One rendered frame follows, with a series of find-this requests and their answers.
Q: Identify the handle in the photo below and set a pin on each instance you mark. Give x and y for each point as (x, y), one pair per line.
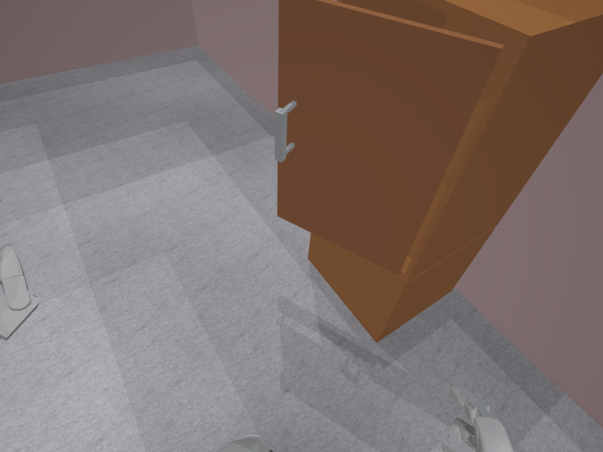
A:
(281, 150)

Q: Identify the left robot shin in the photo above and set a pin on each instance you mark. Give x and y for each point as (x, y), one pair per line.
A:
(253, 437)

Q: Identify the robot right hand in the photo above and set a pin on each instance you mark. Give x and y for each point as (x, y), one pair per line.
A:
(487, 435)

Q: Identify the robot left hand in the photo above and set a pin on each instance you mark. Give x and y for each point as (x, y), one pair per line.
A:
(18, 304)

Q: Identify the cupboard door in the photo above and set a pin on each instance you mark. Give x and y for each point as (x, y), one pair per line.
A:
(382, 104)

